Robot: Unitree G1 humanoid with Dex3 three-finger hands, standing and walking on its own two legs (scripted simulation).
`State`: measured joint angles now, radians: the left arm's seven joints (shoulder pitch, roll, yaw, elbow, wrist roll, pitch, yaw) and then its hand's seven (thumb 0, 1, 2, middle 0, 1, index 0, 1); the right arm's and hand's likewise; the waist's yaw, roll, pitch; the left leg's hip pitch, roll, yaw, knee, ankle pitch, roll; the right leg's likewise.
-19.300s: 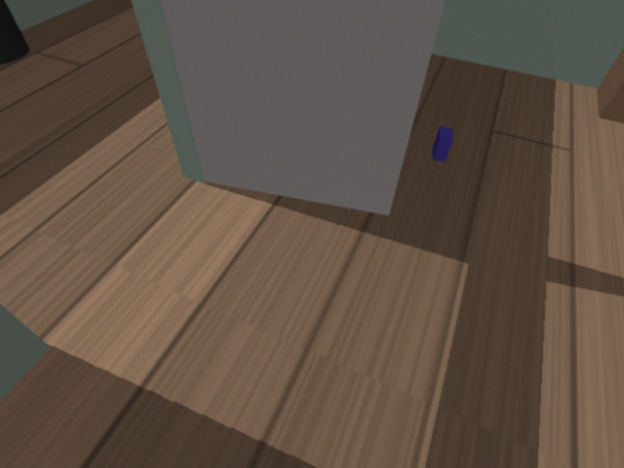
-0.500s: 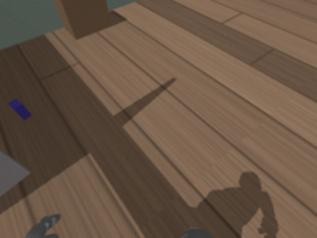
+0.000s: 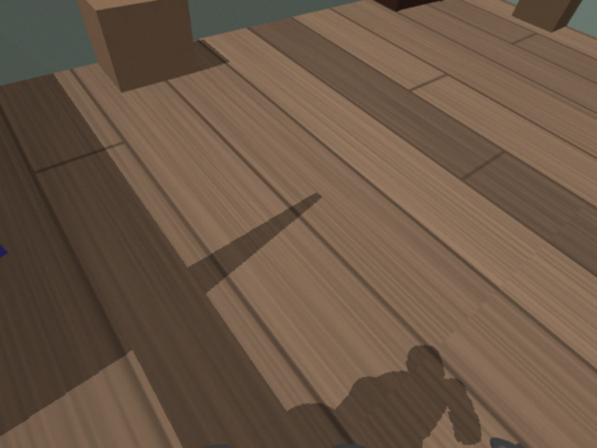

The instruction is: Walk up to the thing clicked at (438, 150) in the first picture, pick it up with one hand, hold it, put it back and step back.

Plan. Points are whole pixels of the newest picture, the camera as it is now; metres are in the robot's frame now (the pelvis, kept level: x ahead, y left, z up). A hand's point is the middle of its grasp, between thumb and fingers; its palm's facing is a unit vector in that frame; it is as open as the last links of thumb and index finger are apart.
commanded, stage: walk up
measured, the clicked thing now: out of the picture +0.85 +1.10 -0.69
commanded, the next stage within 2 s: none
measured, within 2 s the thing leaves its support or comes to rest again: neither
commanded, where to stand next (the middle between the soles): +0.43 -0.02 m, yaw +1 degrees
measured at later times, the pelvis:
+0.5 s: pelvis +0.17 -0.07 +0.01, yaw +0 degrees
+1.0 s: pelvis +0.32 -0.02 +0.01, yaw +3 degrees
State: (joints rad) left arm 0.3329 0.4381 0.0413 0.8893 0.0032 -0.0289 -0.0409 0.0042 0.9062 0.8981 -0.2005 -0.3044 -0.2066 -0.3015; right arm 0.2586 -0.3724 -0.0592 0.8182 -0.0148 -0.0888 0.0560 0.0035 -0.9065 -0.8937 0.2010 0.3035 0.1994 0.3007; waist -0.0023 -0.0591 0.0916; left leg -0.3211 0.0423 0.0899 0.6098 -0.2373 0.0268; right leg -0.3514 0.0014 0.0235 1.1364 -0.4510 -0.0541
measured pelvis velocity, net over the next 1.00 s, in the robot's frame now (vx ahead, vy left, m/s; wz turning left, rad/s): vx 0.32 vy -0.02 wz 0.06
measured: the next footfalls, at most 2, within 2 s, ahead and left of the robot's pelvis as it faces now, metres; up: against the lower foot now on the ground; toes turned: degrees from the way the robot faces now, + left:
right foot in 0.30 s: +0.25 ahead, -0.17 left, +0.00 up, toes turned -5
left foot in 0.80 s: +0.39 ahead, +0.10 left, +0.00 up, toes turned +7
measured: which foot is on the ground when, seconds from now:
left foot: down 0.00-0.32, up 0.34-0.78, down 0.80-1.00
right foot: up 0.00-0.28, down 0.30-0.82, up 0.84-1.00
